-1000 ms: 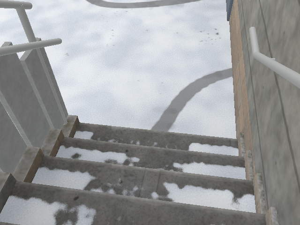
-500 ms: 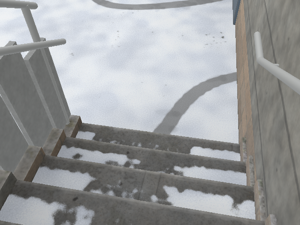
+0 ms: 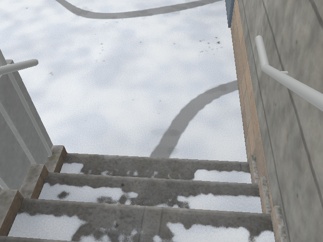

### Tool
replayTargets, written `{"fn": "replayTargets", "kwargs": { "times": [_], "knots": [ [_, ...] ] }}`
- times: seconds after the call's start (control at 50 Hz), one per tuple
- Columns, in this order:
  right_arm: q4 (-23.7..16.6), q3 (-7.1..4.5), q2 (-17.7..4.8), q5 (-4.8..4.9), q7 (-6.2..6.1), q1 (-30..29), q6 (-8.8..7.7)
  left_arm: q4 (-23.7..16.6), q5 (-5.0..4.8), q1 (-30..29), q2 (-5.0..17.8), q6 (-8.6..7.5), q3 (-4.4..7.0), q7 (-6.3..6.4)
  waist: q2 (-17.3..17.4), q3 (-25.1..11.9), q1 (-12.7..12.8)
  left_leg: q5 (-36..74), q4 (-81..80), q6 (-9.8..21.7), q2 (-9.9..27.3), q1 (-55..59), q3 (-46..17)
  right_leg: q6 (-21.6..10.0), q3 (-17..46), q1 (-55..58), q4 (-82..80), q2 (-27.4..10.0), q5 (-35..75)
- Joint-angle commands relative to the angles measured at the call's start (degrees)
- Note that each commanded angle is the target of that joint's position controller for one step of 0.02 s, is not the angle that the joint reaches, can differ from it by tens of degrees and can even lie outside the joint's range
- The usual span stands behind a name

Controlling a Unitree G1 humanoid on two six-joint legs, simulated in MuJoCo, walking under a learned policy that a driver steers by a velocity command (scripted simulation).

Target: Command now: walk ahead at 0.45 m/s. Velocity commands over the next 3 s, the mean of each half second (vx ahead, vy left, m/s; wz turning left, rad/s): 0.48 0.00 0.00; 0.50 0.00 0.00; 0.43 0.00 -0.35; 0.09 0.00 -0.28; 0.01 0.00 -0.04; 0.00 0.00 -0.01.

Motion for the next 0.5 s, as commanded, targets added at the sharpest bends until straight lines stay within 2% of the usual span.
{"fn": "replayTargets", "kwargs": {
  "times": [0.02,0.04,0.06,0.08,0.1,0.12,0.14,0.16,0.18,0.2,0.22,0.24,0.26,0.28,0.3,0.32,0.34,0.36,0.38,0.4,0.42,0.44,0.46,0.48,0.5],
  "knots": [
    [0.92,-1.5,-9.48,0.08,0.97,6.62,0.69,-2.58,1.52,-2.83,2.94,-0.12,-0.08,-0.82,3.3,13.11,1.19,33.86,-5.69,10.45,13.44,-10.14,-14.53,-0.14,-1.7,8.07,-8.54,-0.88,-6.08],
    [0.58,-2.14,-10.64,0.36,1.29,6.84,1.54,-1.88,0.48,-1.6,3.16,-0.24,-0.02,-0.66,1.73,12.77,1.35,36.21,-1.78,10.66,13.01,-7.07,-15.09,0.35,-2.82,10.6,-11.72,-0.67,-8.2],
    [-0.31,-2.31,-11.82,0.29,2.01,2.83,2.27,1.56,-0.79,7.82,4.68,-0.69,0.55,-0.64,0.17,11.42,5.88,38.89,6.7,10.12,12.96,-7.82,-16.12,-0.11,-2.29,19.73,-15.7,-1.28,-6.47],
    [0.9,-2.9,-12.77,0.03,4.06,3.68,2.9,7.08,-2.08,23.35,8.48,-1.9,2.58,0.09,-5.68,7.31,11.0,45.28,20.12,7.96,7.5,-11.34,-11.35,-1.65,-5.72,35.86,-19.89,1.37,-4.6],
    [-2.45,-5.21,-14.4,5.29,-1.34,-0.83,3.51,8.63,-6.49,25.04,13.96,-2.08,3.39,1.97,-6.5,1.46,11.28,24.52,44.34,7.25,1.45,-22.48,-2.46,-2.27,-4.94,47.32,-5.04,-3.22,20.11],
    [1.4,-0.77,-3.05,0.42,5.51,16.49,2.31,9.1,-2.78,40.16,16.8,-2.39,3.92,-1.42,-24.59,-20.47,11.37,-3.29,70.34,3.91,-1.7,-40.34,-6.53,-19.98,13.07,80.04,6.05,-15.81,24.42],
    [-6.59,-2.62,-8.47,1.92,7.2,-1.26,0.64,9.77,-0.29,41.76,15.53,-1.91,4.17,-3.05,-12.23,-11.67,18.5,-0.05,75.15,4.69,-3.48,-59.58,-6.02,-21.79,23.53,75.98,-1.48,-17.01,6.44],
    [-10.97,-2.96,-8.69,3.79,6.57,-9.22,0.0,9.08,-0.13,33.38,16.26,-1.72,4.82,-2.99,-6.08,-0.26,16.69,9.59,70.25,5.03,1.4,-71.01,-7.91,-21.24,28.53,63.32,-8.26,-21.76,-19.88],
    [-8.92,-3.44,-10.25,2.99,5.11,-11.53,0.26,7.58,-0.08,26.36,9.06,-1.07,2.92,-3.2,3.29,5.86,13.51,20.28,62.63,6.11,5.17,-66.79,-7.99,-17.56,21.11,46.31,-12.6,-15.46,-31.81],
    [-7.97,-2.93,-7.26,1.47,4.27,-6.44,0.51,5.57,0.35,21.07,2.91,-0.54,0.68,-2.63,2.83,4.74,6.78,30.61,53.18,8.21,9.89,-57.15,-12.49,-17.78,19.88,31.2,-11.73,-15.28,-36.7],
    [-8.38,-2.25,-5.94,0.69,3.94,-8.38,1.97,5.33,1.44,17.69,-1.36,-0.54,-0.94,-1.42,0.57,11.82,4.12,33.63,47.41,9.8,12.38,-52.79,-12.37,-17.83,17.35,15.17,-15.1,-14.94,-39.26],
    [-8.13,-1.03,-2.66,-1.63,3.96,-8.32,2.9,2.93,0.65,10.57,-6.37,-2.15,-2.67,0.51,-0.03,11.2,1.59,50.12,28.23,10.32,16.02,-46.7,-13.79,-13.35,11.14,5.91,-15.7,-8.51,-37.41],
    [-8.07,-1.76,-4.78,-2.17,4.54,-11.06,2.56,-0.17,-1.15,5.88,-6.77,-3.46,-3.82,1.02,2.48,10.33,1.98,61.77,11.15,9.16,14.31,-32.63,-8.72,-12.9,2.62,-6.73,-14.46,-4.7,-33.99],
    [-8.91,-2.45,-6.56,-1.24,4.62,-14.69,2.51,0.87,-0.71,9.94,-3.57,-4.13,-3.95,1.4,-0.98,6.68,3.26,61.76,9.13,6.33,12.66,-26.91,-5.12,-12.65,0.63,-8.74,-12.66,-2.38,-36.29],
    [-9.79,-2.33,-8.28,-1.29,5.05,-16.9,2.71,3.4,0.24,16.27,0.51,-3.99,-3.45,0.89,-4.28,5.81,4.27,57.79,15.84,3.95,10.71,-25.38,-1.58,-13.3,2.44,-9.51,-12.36,-3.39,-34.18],
    [-8.7,-1.61,-7.67,-2.44,5.5,-10.55,2.41,3.4,1.19,18.49,2.99,-3.87,-3.17,0.74,-4.54,5.72,2.3,58.29,20.65,2.71,9.3,-21.81,-0.99,-13.27,3.62,-11.14,-7.81,-4.35,-30.33],
    [-9.92,-1.46,-7.99,-2.35,4.96,-15.47,2.34,5.96,1.12,21.6,1.33,-4.67,-3.56,1.12,-0.65,6.82,4.7,65.19,10.75,1.39,14.23,-36.29,-10.97,-13.4,8.36,2.72,-4.01,-6.51,-28.76],
    [-10.57,-1.64,-9.84,-2.66,4.41,-18.82,2.19,6.47,-1.75,27.31,0.04,-4.89,-3.71,2.52,0.47,5.73,8.52,70.5,-1.26,0.14,14.28,-49.15,-9.35,-13.97,10.41,18.63,0.51,-7.44,-27.12],
    [-12.61,-1.22,-9.21,-2.52,4.05,-26.18,2.57,9.05,-2.26,33.3,-2.41,-4.87,-4.69,3.41,-0.79,5.43,11.1,68.2,-4.65,-0.55,14.38,-55.91,-9.15,-14.7,15.48,25.89,3.78,-9.31,-27.73],
    [-12.29,-0.29,-7.92,-1.38,3.73,-27.33,2.55,9.25,-2.37,34.6,-4.07,-4.34,-4.99,3.83,0.55,5.86,11.28,75.36,-12.8,-0.7,15.45,-53.69,-10.53,-13.49,14.29,25.9,7.46,-8.15,-28.91],
    [-11.68,0.09,-7.87,-0.81,3.57,-28.12,2.54,8.45,-2.47,34.52,-3.02,-2.93,-4.56,3.99,2.13,5.69,12.07,78.26,-19.63,-1.02,12.4,-39.2,-3.58,-12.23,8.6,14.68,8.03,-4.23,-34.63],
    [-13.05,0.49,-7.37,-0.49,3.82,-31.09,3.11,8.49,-0.61,34.34,-1.37,-1.91,-4.35,3.0,0.61,7.35,11.47,78.44,-16.58,-1.12,11.71,-27.08,-1.49,-11.81,8.11,3.3,5.71,-3.68,-38.93],
    [-13.55,0.06,-9.13,-0.08,3.97,-29.79,3.84,7.08,-0.06,29.84,0.29,-1.42,-3.88,2.29,-0.71,9.03,9.47,75.83,-14.57,-1.18,11.18,-22.11,-1.72,-12.25,9.35,-0.96,5.36,-4.19,-41.5],
    [-14.21,-0.22,-10.36,-0.31,3.98,-30.26,4.34,6.58,-0.25,28.8,0.04,-1.22,-3.63,1.82,-0.62,10.22,9.52,72.2,-15.97,-0.96,11.06,-20.43,-1.66,-12.06,9.85,-1.19,6.2,-4.94,-43.82],
    [-15.07,-0.15,-11.28,-0.51,3.67,-30.79,4.6,6.87,-0.46,28.68,0.35,-1.59,-3.67,2.09,-0.63,11.07,9.89,69.48,-19.42,-0.74,11.77,-20.26,-3.17,-11.63,11.97,2.27,8.27,-5.15,-43.35]
  ]
}}
Next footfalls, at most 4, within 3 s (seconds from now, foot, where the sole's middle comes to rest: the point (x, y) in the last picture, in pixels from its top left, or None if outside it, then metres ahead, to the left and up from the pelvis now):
0.08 right None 0.17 -0.13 -0.86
0.60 left None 0.48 0.12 -1.03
1.12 right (185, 225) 0.78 -0.14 -1.20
1.58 left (155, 199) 1.06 0.02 -1.37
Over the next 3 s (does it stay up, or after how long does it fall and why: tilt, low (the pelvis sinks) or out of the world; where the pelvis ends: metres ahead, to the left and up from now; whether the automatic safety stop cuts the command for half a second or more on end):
stays up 1.03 -0.07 -0.60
